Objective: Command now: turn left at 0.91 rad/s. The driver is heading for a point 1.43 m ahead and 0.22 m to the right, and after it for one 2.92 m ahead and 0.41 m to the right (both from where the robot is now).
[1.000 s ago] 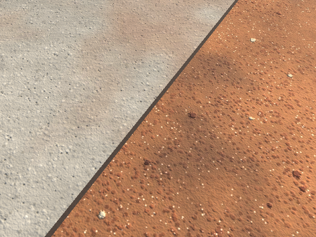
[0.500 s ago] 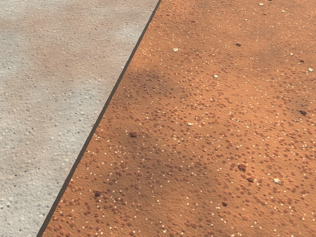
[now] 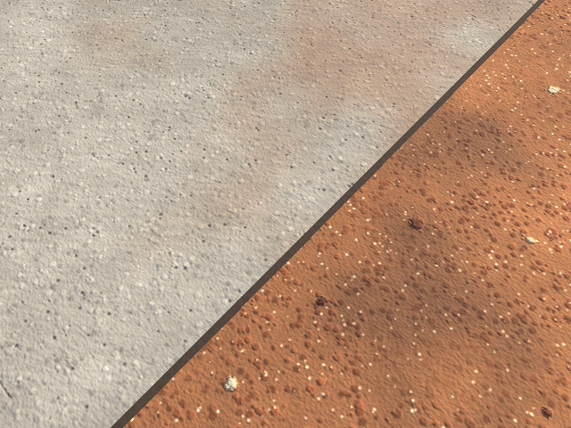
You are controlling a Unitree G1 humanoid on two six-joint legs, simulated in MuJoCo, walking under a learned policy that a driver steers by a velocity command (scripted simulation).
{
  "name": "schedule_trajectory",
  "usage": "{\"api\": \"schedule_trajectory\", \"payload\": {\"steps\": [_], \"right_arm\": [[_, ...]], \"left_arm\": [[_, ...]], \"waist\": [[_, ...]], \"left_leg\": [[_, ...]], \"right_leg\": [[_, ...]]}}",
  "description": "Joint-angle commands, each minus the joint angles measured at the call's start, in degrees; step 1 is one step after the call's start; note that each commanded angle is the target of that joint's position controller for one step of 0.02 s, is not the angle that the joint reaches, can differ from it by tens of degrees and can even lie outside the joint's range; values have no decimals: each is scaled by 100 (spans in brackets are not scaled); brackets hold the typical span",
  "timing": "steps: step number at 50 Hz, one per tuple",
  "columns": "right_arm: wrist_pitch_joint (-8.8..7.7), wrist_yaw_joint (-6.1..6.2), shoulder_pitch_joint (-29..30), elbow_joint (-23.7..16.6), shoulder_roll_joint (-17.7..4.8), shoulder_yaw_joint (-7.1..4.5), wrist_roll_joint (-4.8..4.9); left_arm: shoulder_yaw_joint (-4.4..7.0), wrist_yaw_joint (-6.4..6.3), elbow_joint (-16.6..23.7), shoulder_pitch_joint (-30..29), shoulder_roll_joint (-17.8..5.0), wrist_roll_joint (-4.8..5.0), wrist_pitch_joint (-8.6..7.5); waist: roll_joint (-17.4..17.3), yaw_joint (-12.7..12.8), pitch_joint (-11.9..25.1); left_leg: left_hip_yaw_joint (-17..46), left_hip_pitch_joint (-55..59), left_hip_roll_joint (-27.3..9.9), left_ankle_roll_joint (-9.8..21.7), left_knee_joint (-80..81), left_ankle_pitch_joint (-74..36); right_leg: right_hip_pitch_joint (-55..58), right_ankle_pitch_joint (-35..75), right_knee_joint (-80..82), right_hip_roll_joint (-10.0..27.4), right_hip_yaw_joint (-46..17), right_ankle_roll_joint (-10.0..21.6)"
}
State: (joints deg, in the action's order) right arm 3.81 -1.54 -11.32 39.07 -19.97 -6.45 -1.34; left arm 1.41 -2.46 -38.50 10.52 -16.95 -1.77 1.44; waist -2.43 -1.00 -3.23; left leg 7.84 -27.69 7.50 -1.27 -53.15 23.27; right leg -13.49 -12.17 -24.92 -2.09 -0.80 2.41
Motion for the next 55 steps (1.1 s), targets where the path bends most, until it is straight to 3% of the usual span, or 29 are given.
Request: {"api": "schedule_trajectory", "payload": {"steps": [1,3,6,9,12,14,15,16,17,19,21,24,28,30,33,34,35,36,37,38,39,41,42,44,48,49,51,52,55], "right_arm": [[46,-149,-482,-164,-567,-141,17],[69,-210,-159,-273,-496,-69,70],[86,-225,310,-460,-304,48,64],[90,-174,371,-466,-109,160,107],[61,-15,221,-320,57,275,149],[-34,125,-210,-19,201,380,-2],[-124,210,-438,1,-220,329,-150],[-141,267,90,-111,-843,212,-47],[-162,289,206,-103,-652,188,23],[-177,324,294,-130,-478,246,15],[-179,396,439,-138,-253,317,34],[-170,428,505,-183,-104,342,-19],[-235,393,433,-120,-230,272,-49],[-273,333,407,-95,-366,208,-53],[-297,231,447,-93,-499,134,24],[-286,197,400,-55,-486,117,71],[-271,145,182,-46,-358,131,86],[-202,145,575,-612,101,288,29],[-132,227,875,-593,-116,277,-77],[-135,235,792,-533,-132,273,-16],[-191,234,704,-432,-201,252,38],[-227,238,482,-290,-344,210,-77],[-200,223,362,-240,-328,213,-97],[-158,203,299,-232,-236,245,-62],[-115,241,363,-240,-254,265,-28],[-126,220,223,-164,-300,266,-56],[-163,129,287,-116,-308,267,-99],[-204,78,388,-111,-275,280,-99],[-326,-39,584,-92,-314,291,-35]], "left_arm": [[121,-29,579,-601,-554,-23,-108],[156,-24,520,-238,-602,-23,-121],[258,16,286,443,-777,0,-153],[303,121,200,429,-847,5,-170],[256,235,17,368,-774,33,-144],[131,303,-122,342,-489,168,-140],[85,347,-73,607,-302,187,-176],[10,382,56,752,-10,219,-181],[137,344,-54,519,-480,173,-74],[334,347,-107,457,-763,211,44],[390,369,-227,731,-662,142,154],[378,414,-193,633,-467,133,235],[322,543,100,260,-271,134,299],[340,573,208,237,-313,154,300],[385,581,290,354,-348,169,273],[410,543,228,575,-386,121,221],[536,446,140,932,-850,14,130],[773,407,222,1166,-1900,95,59],[808,404,179,1506,-1723,158,63],[719,362,200,1208,-1477,153,92],[641,315,279,707,-1232,152,147],[543,263,458,120,-955,201,174],[533,282,463,162,-958,203,163],[575,310,414,335,-1080,198,130],[582,284,401,500,-1119,132,140],[555,285,366,624,-1067,103,127],[455,336,307,704,-903,17,63],[406,353,244,741,-824,-10,9],[405,350,111,843,-973,-54,-190]], "waist": [[1032,-224,289],[1023,16,294],[1060,351,440],[1228,344,575],[1464,246,621],[1081,-56,622],[401,32,1011],[-868,297,702],[-884,0,720],[-771,-31,367],[-723,155,295],[-641,108,249],[-705,-5,264],[-755,4,385],[-596,162,503],[-256,335,568],[937,503,574],[2377,487,464],[1326,798,784],[1065,599,570],[803,365,261],[881,154,346],[764,137,496],[585,164,599],[829,312,536],[860,367,786],[1165,465,639],[1195,500,479],[989,552,224]], "left_leg": [[-402,-435,-428,-111,-1579,-162],[-615,-650,-572,-231,-1313,-225],[-624,-625,-601,-260,-602,86],[-725,192,-511,-109,413,448],[-900,1137,-332,71,1884,217],[-779,2662,-622,197,4047,-1856],[178,3627,-1690,326,3968,-2181],[736,3111,-2660,859,3539,-3926],[411,2588,-2634,1196,3271,-3812],[61,2428,-2537,1347,3367,-4054],[-484,2256,-2360,1243,3346,-4283],[-814,2286,-2320,1209,3413,-3518],[-1066,2249,-2492,1162,3283,-3093],[-1151,2188,-2621,1097,3106,-3195],[-1397,1984,-2731,792,2543,-2863],[-1644,1631,-2597,505,1978,-2308],[-2023,798,-2092,109,583,-1023],[-1798,-984,-842,-326,-563,1710],[-750,-1125,-886,-264,-1317,1700],[-560,-1213,-978,-194,-1457,1185],[-480,-1133,-1123,-141,-1224,498],[-543,-782,-1059,-158,-1031,-189],[-540,-671,-982,-184,-1040,-287],[-502,-661,-906,-231,-789,-354],[-453,-788,-811,-263,-166,-418],[-514,-669,-845,-247,-78,-450],[-653,-688,-919,-179,220,-558],[-710,-715,-972,-146,415,-670],[-764,-823,-1028,45,799,-816]], "right_leg": [[293,1215,939,1400,-749,728],[708,1639,821,1434,-432,768],[1293,2398,600,1706,-488,962],[1071,2786,349,1696,-273,946],[764,3097,107,1499,-320,892],[42,2704,-101,1224,-302,418],[-574,1369,-396,1011,-261,62],[-999,-774,-461,374,229,-172],[-626,-1720,-1322,370,156,-185],[-1279,-1934,-2902,153,89,-191],[-1358,-1708,-3563,202,67,-282],[-1525,-1401,-3529,281,241,-457],[-1186,-1261,-2467,418,422,-402],[-856,-1292,-2065,379,573,-287],[-274,-953,-1206,269,757,-85],[243,-374,-555,192,628,12],[882,356,459,757,-668,244],[1216,2546,733,2309,-3368,1209],[1426,2341,686,2313,-3223,1632],[1209,1704,665,2054,-2775,1600],[899,1173,732,1646,-2307,1348],[684,1481,669,1108,-1856,1051],[694,1761,596,1045,-1810,1017],[749,1770,523,965,-1900,986],[795,1086,543,919,-2264,1009],[856,-158,763,917,-2323,1073],[728,-2232,1255,998,-2640,1114],[683,-2465,1420,1083,-2711,1109],[809,-2513,1587,1332,-2585,1068]]}}
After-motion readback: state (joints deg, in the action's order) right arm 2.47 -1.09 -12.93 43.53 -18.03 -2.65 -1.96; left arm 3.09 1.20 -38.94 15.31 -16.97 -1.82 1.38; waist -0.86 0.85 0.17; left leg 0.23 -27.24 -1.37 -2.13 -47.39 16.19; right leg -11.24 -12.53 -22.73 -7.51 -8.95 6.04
